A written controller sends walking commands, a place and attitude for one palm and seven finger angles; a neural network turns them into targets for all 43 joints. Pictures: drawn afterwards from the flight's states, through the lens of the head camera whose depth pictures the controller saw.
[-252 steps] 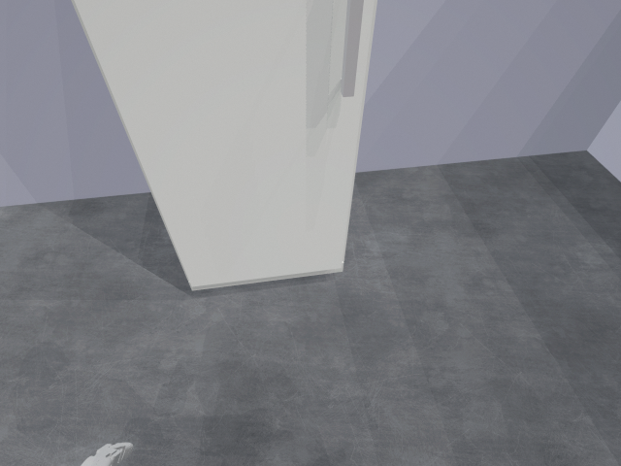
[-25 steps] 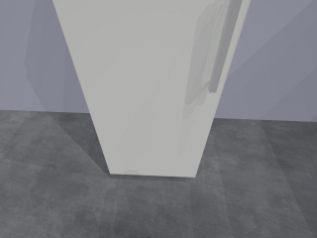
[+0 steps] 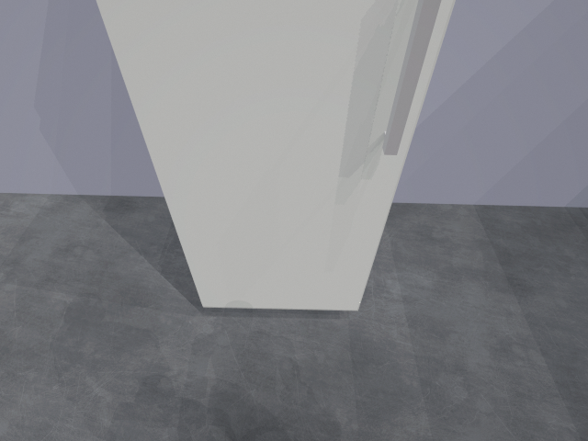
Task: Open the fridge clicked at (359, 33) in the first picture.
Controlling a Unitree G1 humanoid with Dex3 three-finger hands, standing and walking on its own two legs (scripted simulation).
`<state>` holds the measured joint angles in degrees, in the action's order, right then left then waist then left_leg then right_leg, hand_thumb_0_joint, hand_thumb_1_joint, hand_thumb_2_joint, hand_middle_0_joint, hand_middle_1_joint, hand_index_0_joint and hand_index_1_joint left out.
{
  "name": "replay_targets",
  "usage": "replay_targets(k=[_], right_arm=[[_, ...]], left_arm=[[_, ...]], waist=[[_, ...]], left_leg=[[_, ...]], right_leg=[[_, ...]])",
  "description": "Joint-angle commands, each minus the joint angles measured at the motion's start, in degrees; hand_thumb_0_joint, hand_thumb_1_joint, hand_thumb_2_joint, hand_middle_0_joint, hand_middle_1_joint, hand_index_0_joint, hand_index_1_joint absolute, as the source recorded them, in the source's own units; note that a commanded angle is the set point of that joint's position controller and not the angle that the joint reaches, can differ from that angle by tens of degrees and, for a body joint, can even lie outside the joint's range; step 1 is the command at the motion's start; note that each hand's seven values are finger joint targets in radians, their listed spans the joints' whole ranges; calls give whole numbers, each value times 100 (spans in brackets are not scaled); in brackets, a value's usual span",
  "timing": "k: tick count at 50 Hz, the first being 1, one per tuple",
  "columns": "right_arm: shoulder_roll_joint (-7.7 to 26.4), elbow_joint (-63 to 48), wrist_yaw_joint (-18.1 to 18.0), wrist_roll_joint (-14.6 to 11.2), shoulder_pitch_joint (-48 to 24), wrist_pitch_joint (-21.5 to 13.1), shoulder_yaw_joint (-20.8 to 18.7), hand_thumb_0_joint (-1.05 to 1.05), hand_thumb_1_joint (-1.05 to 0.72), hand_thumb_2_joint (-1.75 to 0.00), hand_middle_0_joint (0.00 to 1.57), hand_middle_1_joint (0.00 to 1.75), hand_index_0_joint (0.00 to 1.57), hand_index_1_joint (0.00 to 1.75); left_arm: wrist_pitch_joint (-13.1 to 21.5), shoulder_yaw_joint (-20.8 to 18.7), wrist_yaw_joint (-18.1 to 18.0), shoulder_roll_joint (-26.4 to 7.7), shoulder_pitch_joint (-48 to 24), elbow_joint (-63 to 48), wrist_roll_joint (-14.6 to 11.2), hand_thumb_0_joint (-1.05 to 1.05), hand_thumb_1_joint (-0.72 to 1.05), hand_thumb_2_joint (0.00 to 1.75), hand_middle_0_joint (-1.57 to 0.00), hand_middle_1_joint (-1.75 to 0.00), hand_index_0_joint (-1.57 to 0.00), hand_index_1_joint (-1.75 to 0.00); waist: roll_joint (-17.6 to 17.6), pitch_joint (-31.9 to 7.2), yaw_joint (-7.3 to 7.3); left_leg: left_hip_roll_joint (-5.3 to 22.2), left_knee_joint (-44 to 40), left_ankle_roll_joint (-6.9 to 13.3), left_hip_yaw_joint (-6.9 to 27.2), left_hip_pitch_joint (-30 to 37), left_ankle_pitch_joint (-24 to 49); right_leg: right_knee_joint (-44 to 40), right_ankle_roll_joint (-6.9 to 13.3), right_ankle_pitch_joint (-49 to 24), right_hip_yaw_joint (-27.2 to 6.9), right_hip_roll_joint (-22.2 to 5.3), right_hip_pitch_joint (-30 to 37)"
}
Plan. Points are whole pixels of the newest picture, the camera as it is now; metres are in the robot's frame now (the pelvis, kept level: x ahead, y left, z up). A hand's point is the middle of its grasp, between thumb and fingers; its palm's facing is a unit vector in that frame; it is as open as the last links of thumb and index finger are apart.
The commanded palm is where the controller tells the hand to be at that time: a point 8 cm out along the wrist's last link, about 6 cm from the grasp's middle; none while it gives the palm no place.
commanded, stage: look again from close up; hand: right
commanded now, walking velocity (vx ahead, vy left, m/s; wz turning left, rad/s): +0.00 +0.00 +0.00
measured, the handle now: (409, 61) +0.65 -0.14 +0.22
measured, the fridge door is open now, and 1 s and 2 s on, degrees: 0 0 0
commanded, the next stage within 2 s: shuffle to correct the standing spot in 1.46 s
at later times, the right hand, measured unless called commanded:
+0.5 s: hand out of the picture +0.05 -0.19 -0.17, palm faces -0.01 +0.98 -0.22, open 7.4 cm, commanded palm none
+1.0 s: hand out of the picture +0.16 -0.19 -0.16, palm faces -0.03 +0.96 -0.27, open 7.4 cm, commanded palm none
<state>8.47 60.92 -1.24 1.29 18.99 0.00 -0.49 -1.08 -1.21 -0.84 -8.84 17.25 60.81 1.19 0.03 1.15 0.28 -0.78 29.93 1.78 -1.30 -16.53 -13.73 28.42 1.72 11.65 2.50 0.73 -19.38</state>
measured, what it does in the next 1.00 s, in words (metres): shifts its weight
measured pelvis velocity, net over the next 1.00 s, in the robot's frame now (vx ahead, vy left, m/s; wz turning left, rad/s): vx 0.10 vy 0.01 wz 0.02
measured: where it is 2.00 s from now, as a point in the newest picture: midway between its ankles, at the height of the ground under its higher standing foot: outside the picture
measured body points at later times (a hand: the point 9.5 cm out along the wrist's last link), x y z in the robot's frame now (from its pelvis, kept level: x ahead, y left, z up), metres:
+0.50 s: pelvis +0.04 +0.00 +0.00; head +0.06 +0.00 +0.45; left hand +0.04 +0.23 -0.15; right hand +0.05 -0.24 -0.15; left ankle +0.04 +0.10 -0.74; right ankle +0.08 -0.10 -0.74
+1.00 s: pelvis +0.10 +0.01 +0.01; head +0.12 +0.02 +0.46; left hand +0.16 +0.26 -0.15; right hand +0.16 -0.24 -0.14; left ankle +0.04 +0.10 -0.74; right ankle +0.08 -0.10 -0.74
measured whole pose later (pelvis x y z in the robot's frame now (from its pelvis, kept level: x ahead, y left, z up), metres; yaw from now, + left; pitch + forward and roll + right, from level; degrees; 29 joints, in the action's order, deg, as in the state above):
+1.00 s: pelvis +0.10 +0.01 +0.01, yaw +1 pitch +0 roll -1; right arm 12.8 61.9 -1.7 0.9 10.8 -1.5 0.1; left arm 1.1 0.3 -1.2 -12.7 8.7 63.1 0.7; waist 0.0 1.4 0.2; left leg -1.5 23.7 2.2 -0.2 -6.5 -17.6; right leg 23.0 0.4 13.9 3.1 0.2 -9.5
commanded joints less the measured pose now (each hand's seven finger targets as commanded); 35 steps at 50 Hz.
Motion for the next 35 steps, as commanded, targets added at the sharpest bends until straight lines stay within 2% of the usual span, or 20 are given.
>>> replay_targets(k=[1,4,8,10,12,15,17,20,22,29,32,35], right_arm=[[819,-280,-10,-25,-128,-129,-110,0,-90,-90,20,30,20,30],[813,-281,-17,-22,-140,-102,-118,0,-90,-90,20,30,20,30],[759,-212,-14,-15,65,-92,-105,0,-90,-90,20,30,20,30],[726,-182,-9,-18,122,-101,-104,0,-90,-90,20,30,20,30],[735,-175,-5,-10,132,-91,-106,0,-90,-90,20,30,20,30],[769,-173,-9,-10,116,-124,-99,0,-90,-90,20,30,20,30],[801,-175,-8,-8,73,-124,-97,0,-90,-90,20,30,20,30],[851,-170,-10,-16,-16,-153,-87,0,-90,-90,20,30,20,30],[875,-153,-11,-29,-47,-177,-78,0,-90,-90,20,30,20,30],[1001,-64,-39,-41,-192,-243,-65,0,-90,-90,20,30,20,30],[1047,-28,-46,-48,-287,-231,-60,0,-90,-90,20,30,20,30],[1111,-21,-58,-47,-321,-237,-66,0,-90,-90,20,30,20,30]], left_arm=[[137,-68,-33,-523,445,-179,6,0,90,90,-20,-30,-20,-30],[153,-64,-35,-593,396,-170,14,0,90,90,-20,-30,-20,-30],[201,-50,-46,-670,218,-199,21,0,90,90,-20,-30,-20,-30],[236,-41,-55,-689,186,-198,24,0,90,90,-20,-30,-20,-30],[235,-50,-53,-733,158,-198,20,0,90,90,-20,-30,-20,-30],[269,-49,-52,-758,147,-187,8,0,90,90,-20,-30,-20,-30],[253,-55,-44,-776,145,-173,8,0,90,90,-20,-30,-20,-30],[265,-44,-43,-800,142,-143,0,0,90,90,-20,-30,-20,-30],[296,-30,-48,-830,135,-115,-9,0,90,90,-20,-30,-20,-30],[383,8,-73,-909,-62,-24,-49,0,90,90,-20,-30,-20,-30],[368,22,-83,-954,-176,22,-49,0,90,90,-20,-30,-20,-30],[364,27,-92,-988,-275,37,-50,0,90,90,-20,-30,-20,-30]], waist=[[434,331,206],[133,468,166],[-201,497,0],[-240,407,-40],[-205,445,-59],[-142,283,-63],[-68,333,-40],[-31,359,-3],[-47,189,0],[38,-259,-17],[0,-193,-15],[54,-261,-15]], left_leg=[[812,-1459,245,1159,-1132,-2302],[669,-1274,195,1025,-1078,-2183],[505,-976,137,859,-519,-1636],[477,-868,119,768,-258,-1335],[465,-859,98,715,-191,-1369],[508,-838,109,692,14,-973],[535,-950,106,735,-94,-1223],[579,-1009,130,791,-133,-1014],[593,-973,139,777,-13,-696],[688,-814,104,722,499,841],[678,-813,75,699,517,911],[704,-790,80,714,629,1302]], right_leg=[[-122,-24,918,-441,-349,621],[-414,8,1192,-613,-452,408],[-954,68,1594,-906,-619,-45],[-1148,88,1650,-984,-677,-122],[-1283,99,1844,-1052,-698,-210],[-1285,109,1554,-1042,-713,-85],[-1278,88,1625,-996,-688,-43],[-1165,73,1221,-918,-654,127],[-1137,70,900,-897,-663,324],[-768,65,-895,-615,-718,942],[-774,47,-1002,-589,-723,1040],[-698,41,-1294,-556,-727,1161]])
